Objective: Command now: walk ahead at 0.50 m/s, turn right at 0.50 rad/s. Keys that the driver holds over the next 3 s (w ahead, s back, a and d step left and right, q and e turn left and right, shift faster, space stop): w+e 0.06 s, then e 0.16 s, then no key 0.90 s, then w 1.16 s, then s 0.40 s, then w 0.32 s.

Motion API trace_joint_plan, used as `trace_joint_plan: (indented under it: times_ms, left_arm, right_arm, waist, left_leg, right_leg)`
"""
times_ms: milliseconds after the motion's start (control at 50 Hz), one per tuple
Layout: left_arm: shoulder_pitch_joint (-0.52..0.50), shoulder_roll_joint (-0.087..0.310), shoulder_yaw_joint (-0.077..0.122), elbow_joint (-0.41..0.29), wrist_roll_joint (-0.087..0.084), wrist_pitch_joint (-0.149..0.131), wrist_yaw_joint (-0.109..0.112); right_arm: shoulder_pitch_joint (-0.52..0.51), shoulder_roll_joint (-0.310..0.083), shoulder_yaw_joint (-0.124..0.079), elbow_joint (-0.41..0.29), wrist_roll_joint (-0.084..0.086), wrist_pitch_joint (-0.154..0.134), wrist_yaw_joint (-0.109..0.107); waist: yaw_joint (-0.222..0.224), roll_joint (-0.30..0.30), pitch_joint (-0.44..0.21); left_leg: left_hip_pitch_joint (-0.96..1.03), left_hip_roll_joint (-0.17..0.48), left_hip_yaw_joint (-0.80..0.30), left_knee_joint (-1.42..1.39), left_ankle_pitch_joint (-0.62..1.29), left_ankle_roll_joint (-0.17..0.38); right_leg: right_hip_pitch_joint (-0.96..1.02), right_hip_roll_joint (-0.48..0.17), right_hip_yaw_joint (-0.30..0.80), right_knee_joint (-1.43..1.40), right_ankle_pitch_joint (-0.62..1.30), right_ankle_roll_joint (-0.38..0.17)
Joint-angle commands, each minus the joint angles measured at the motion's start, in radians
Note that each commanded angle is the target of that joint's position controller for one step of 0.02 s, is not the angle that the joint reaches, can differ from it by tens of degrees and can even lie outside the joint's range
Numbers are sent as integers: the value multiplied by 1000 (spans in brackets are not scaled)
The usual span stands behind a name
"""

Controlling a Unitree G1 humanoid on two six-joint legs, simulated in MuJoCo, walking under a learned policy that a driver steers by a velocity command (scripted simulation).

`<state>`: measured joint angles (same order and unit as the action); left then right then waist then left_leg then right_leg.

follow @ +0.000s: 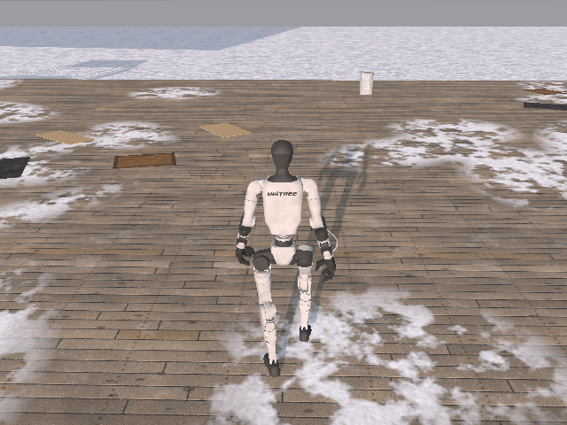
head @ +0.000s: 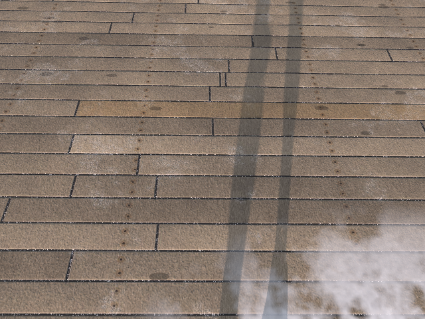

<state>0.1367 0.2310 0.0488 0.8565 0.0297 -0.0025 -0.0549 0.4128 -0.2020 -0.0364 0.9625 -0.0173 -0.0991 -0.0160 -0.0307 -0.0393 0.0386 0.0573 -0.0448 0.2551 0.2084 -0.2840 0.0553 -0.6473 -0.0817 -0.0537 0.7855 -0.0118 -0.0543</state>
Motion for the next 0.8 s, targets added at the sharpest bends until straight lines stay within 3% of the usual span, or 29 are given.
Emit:
trace_joint_plan:
  times_ms: [20,60,100,120,140,160,180,200,220,240,260,280,340,440,520,620,640,660,680,700,720,740,780,800]
  left_arm:
    - [-130,22,-8,-103,4,-15,-8]
    - [-113,35,-3,-107,6,-15,-5]
    - [5,52,8,-76,12,-19,6]
    - [108,71,20,-47,17,-30,13]
    - [234,104,38,-10,29,-44,26]
    - [272,209,65,0,29,-51,38]
    - [251,312,93,-33,1,-38,41]
    - [246,278,89,-44,-27,-22,51]
    - [173,227,75,-48,-35,-18,58]
    - [111,162,57,-52,-34,-16,61]
    - [83,127,45,-58,-41,-17,64]
    - [71,108,35,-59,-38,-21,64]
    - [100,144,37,-46,-19,-43,56]
    - [134,133,23,-31,-16,-33,61]
    - [155,128,14,-16,-5,-24,67]
    - [135,111,-3,7,1,-17,76]
    - [119,109,-7,11,-6,-14,79]
    - [107,107,-10,16,-15,-13,83]
    - [127,79,-20,14,-18,-19,84]
    - [226,57,-21,27,-25,-20,80]
    - [243,52,-24,71,-24,-6,86]
    - [223,62,-24,83,-19,1,89]
    - [155,100,-14,93,-20,3,86]
    - [146,100,-14,99,-21,3,82]
  right_arm:
    - [46,-138,-26,-21,-2,-4,-12]
    - [39,-156,-30,-16,-5,6,-19]
    - [8,-186,-39,-20,-6,20,-28]
    - [-2,-197,-43,-26,-3,29,-28]
    - [-25,-201,-45,-38,10,33,-23]
    - [-2,-129,-31,-77,10,28,-16]
    - [50,-108,-28,-135,30,33,-10]
    - [-52,-144,-30,-141,10,33,-10]
    - [-100,-129,-24,-161,19,26,-9]
    - [-89,-127,-25,-143,13,28,-11]
    - [-82,-134,-29,-138,-7,45,-10]
    - [-49,-124,-28,-129,-20,67,-9]
    - [-22,-96,-25,-123,-12,99,-2]
    - [-120,-110,-26,-141,-8,115,-3]
    - [-180,-108,-22,-146,-2,125,-10]
    - [-161,-91,-13,-117,7,120,-28]
    - [-140,-81,-10,-106,8,116,-32]
    - [-110,-74,-4,-93,3,106,-35]
    - [-83,-114,-9,-78,-8,92,-40]
    - [-117,-189,-18,-84,-10,83,-39]
    - [-157,-142,-7,-79,6,83,-27]
    - [-186,-101,6,-79,4,80,-16]
    - [-179,-101,7,-60,7,82,-15]
    - [-159,-106,7,-42,10,81,-20]
  waist:
    - [-12,103,73]
    - [9,118,49]
    - [64,141,-11]
    - [100,137,-72]
    - [170,94,-144]
    - [140,-52,-227]
    - [97,-170,-374]
    - [122,34,-330]
    - [96,28,-196]
    - [47,77,-105]
    - [20,77,-65]
    - [-1,59,-72]
    - [-17,32,-115]
    - [18,-31,-114]
    - [45,-42,-85]
    - [45,-49,-51]
    - [28,-38,-45]
    - [2,-9,-40]
    - [15,48,-66]
    - [100,165,-71]
    - [85,185,-74]
    - [85,170,-54]
    - [48,143,-16]
    - [43,138,-13]
  left_leg:
    - [5,297,-46,-27,614,52]
    - [55,308,-12,59,854,44]
    - [72,306,10,270,1152,39]
    - [44,301,7,445,1139,36]
    - [-69,274,17,694,925,4]
    - [-347,182,5,1002,136,-32]
    - [-654,-9,-143,1325,-365,-78]
    - [-713,68,-277,1306,-243,-76]
    - [-722,99,-276,1239,-159,-74]
    - [-687,127,-274,1145,-123,-77]
    - [-635,138,-276,1079,-106,-82]
    - [-565,140,-272,1033,-92,-87]
    - [-520,117,-253,944,-39,-94]
    - [-560,124,-256,770,53,-90]
    - [-533,118,-263,637,42,-83]
    - [-371,79,-251,419,-51,-55]
    - [-315,72,-244,311,-13,-45]
    - [-218,88,-261,151,143,-37]
    - [-109,175,-353,102,318,-24]
    - [-80,294,-469,139,599,33]
    - [-186,321,-472,148,624,94]
    - [-229,281,-449,131,521,70]
    - [-235,187,-382,113,327,9]
    - [-220,172,-371,108,308,1]
  right_leg:
    - [-5,26,-68,-106,-13,-32]
    - [62,69,-102,-140,-93,-70]
    - [189,143,-135,-158,-182,-110]
    - [303,173,-123,-207,-176,-133]
    - [501,166,-73,-330,-45,-165]
    - [756,-81,197,-274,298,-221]
    - [991,-320,662,-306,681,-441]
    - [912,-286,533,-352,693,-406]
    - [771,-250,431,-386,649,-366]
    - [643,-191,348,-429,594,-304]
    - [551,-148,283,-453,588,-265]
    - [487,-121,240,-467,591,-242]
    - [461,-85,178,-470,700,-218]
    - [519,-63,157,-479,574,-155]
    - [542,-94,195,-494,422,-162]
    - [510,-110,234,-442,362,-172]
    - [501,-102,239,-417,335,-156]
    - [463,-88,241,-396,269,-118]
    - [415,-51,237,-372,149,-69]
    - [382,43,175,-364,-99,-38]
    - [482,83,142,-400,-256,-23]
    - [530,70,158,-441,-222,-19]
    - [542,44,182,-468,-99,-22]
    - [538,32,187,-472,-65,-22]
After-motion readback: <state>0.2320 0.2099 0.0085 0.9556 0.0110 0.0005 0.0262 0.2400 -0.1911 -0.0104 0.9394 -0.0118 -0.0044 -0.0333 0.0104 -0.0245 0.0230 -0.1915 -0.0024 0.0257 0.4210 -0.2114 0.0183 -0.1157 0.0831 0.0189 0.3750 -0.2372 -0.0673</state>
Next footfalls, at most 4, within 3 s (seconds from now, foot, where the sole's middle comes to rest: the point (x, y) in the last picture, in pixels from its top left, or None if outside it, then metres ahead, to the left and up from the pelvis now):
0.14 right None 0.23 -0.09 -0.78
0.68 left None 0.31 0.09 -0.78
1.46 right None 0.30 -0.13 -0.78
1.92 left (225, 260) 0.67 -0.05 -0.78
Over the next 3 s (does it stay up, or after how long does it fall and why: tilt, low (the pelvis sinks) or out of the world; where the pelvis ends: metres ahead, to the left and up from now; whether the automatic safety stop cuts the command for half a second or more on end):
stays up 0.81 -0.14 0.01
